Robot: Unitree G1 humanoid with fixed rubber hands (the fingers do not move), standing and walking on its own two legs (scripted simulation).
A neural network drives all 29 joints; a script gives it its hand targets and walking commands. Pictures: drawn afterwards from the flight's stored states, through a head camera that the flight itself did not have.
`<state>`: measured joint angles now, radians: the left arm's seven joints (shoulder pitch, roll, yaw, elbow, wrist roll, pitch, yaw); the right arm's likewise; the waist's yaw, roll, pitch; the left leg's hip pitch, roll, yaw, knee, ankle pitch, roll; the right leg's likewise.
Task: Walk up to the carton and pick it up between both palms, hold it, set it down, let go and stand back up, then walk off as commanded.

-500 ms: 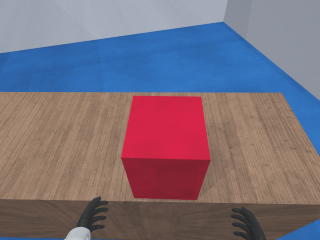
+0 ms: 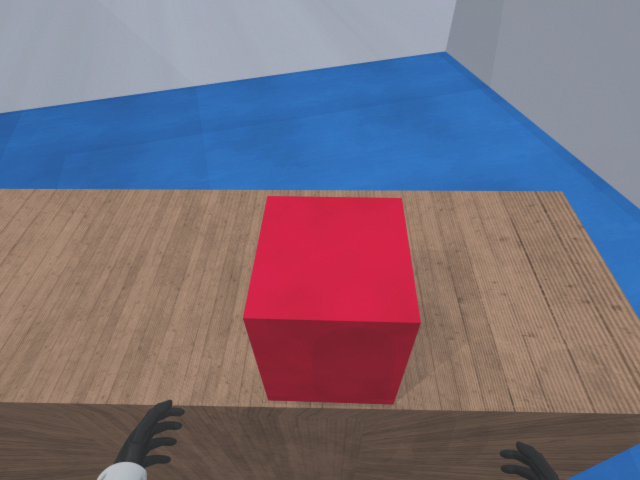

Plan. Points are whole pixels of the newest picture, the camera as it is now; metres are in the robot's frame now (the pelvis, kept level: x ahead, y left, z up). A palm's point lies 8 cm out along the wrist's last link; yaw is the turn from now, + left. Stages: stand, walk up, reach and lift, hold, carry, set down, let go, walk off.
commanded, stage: stand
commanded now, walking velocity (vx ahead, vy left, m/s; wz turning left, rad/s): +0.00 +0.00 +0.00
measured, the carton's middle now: (332, 303) +0.38 +0.02 -0.03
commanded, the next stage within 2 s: walk off in 0.36 s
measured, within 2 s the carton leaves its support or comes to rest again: neither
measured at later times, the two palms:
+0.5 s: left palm out of the picture +0.14 +0.28 -0.09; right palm out of the picture +0.11 -0.27 -0.10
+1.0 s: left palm out of the picture +0.01 +0.26 -0.10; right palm out of the picture +0.04 -0.33 -0.14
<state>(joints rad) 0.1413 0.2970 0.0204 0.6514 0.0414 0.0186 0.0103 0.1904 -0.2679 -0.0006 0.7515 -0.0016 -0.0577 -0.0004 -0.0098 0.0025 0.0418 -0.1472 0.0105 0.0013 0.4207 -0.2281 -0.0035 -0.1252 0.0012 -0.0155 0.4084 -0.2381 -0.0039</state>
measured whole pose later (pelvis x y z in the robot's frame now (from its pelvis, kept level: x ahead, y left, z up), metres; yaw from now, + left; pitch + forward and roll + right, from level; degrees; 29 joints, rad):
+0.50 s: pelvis +0.01 +0.00 +0.00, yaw +0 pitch -2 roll +0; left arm 0.14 0.33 0.02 0.83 0.02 -0.01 0.00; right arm 0.19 -0.29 0.00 0.85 0.00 -0.03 0.00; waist -0.01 0.00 0.03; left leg -0.15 0.01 0.00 0.42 -0.24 0.00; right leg -0.13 0.00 -0.02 0.41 -0.25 0.00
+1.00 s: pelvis -0.08 -0.05 -0.01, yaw -1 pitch -1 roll +3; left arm 0.18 0.37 0.02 0.82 0.02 0.04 0.00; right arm 0.13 -0.38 0.00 0.77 0.00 0.06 0.00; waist 0.00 0.03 0.15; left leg -0.44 -0.04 -0.01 0.89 -0.48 0.01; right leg -0.25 0.01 0.00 0.65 -0.38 -0.07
